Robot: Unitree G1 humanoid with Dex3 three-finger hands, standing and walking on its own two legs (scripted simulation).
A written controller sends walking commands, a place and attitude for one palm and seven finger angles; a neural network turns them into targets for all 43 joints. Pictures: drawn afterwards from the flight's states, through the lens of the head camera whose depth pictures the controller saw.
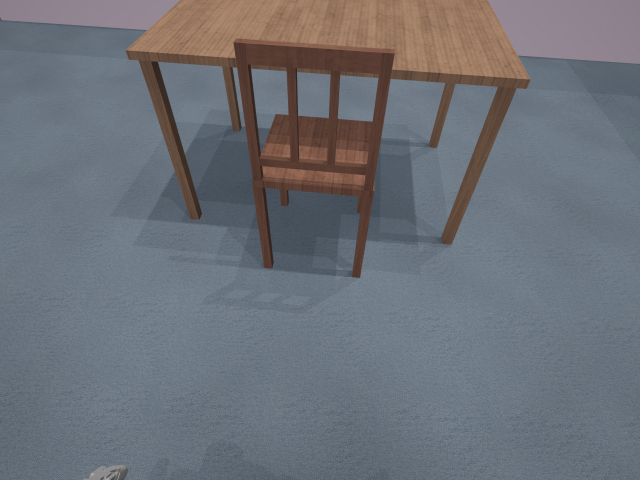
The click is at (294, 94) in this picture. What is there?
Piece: chair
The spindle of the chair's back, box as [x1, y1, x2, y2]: [286, 67, 298, 161]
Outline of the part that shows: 286,67 290,155 292,161 297,161 298,132 296,68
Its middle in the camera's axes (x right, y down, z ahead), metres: -0.08 -0.33 +1.05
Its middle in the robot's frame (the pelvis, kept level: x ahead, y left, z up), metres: +1.00 +0.13 -0.09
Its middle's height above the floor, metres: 0.68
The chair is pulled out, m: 0.00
